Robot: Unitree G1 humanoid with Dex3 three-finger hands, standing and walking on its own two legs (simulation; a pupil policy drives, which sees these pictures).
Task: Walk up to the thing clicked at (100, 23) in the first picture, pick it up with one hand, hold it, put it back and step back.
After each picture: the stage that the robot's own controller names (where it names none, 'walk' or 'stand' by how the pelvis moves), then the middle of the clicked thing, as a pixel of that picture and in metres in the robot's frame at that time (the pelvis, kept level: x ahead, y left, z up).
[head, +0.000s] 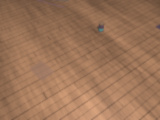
stand; (101, 26) +1.62 -0.23 -0.72
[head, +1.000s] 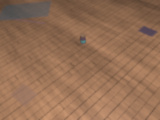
walk; (83, 38) +1.50 +0.10 -0.70
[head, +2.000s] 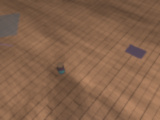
walk; (61, 68) +0.97 +0.28 -0.71
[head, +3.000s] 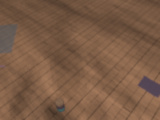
walk; (60, 105) +0.58 +0.21 -0.70
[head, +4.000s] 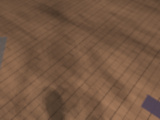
stand; out of the picture +0.35 +0.21 -0.70
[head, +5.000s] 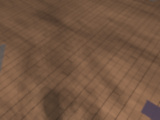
stand; out of the picture +0.32 +0.20 -0.72
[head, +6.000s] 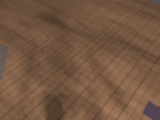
stand; out of the picture +0.34 +0.20 -0.73
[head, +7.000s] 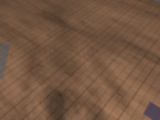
stand; out of the picture +0.33 +0.20 -0.73
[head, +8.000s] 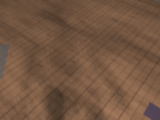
stand; out of the picture +0.32 +0.20 -0.73
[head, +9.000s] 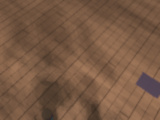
go down; (47, 115) +0.36 +0.20 -0.64
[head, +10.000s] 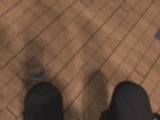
go down; (36, 71) +0.41 +0.21 -0.31
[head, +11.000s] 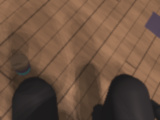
close in; (21, 65) +0.41 +0.23 -0.27
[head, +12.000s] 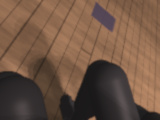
close; out of the picture +0.41 +0.25 -0.22
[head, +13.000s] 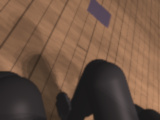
close; out of the picture +0.40 +0.26 -0.22
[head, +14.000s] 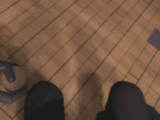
lift; (15, 82) +0.31 +0.24 -0.09
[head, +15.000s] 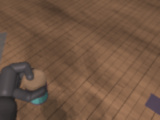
hold; (36, 88) +0.33 +0.16 +0.04
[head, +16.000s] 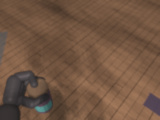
hold; (40, 96) +0.31 +0.16 -0.01
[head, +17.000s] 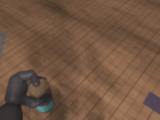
hold; (42, 96) +0.31 +0.16 -0.01
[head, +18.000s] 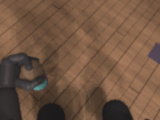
crouch; (36, 76) +0.37 +0.17 -0.09
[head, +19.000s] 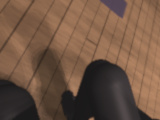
lower; out of the picture +0.41 +0.24 -0.23
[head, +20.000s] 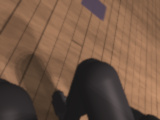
lower; out of the picture +0.41 +0.26 -0.22
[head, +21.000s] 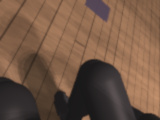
lower; out of the picture +0.41 +0.26 -0.22
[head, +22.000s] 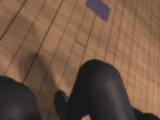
lower; out of the picture +0.40 +0.25 -0.23
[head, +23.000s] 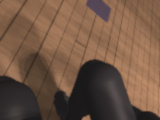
loosen; out of the picture +0.40 +0.26 -0.23
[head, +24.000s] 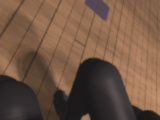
withdraw; out of the picture +0.39 +0.24 -0.23
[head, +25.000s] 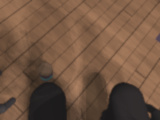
walk; (45, 72) +0.42 +0.18 -0.34
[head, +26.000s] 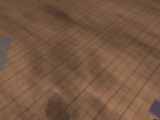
stand; out of the picture +0.33 +0.15 -0.66
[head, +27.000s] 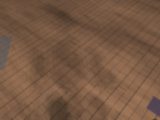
stand; out of the picture +0.35 +0.17 -0.66
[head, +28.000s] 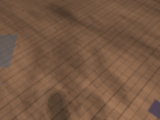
stand; out of the picture +0.35 +0.16 -0.70
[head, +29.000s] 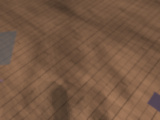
walk; out of the picture +0.37 +0.16 -0.72
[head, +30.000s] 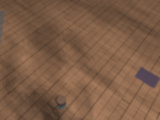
walk; (61, 102) +0.51 +0.13 -0.71
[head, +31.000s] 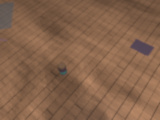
walk; (62, 68) +0.82 +0.24 -0.69
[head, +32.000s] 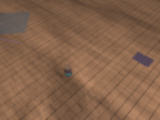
stand; (68, 70) +0.97 +0.16 -0.71
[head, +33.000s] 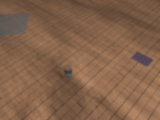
stand; (68, 71) +0.98 +0.16 -0.73
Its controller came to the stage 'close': yes
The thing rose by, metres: 0.71
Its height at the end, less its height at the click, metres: +0.00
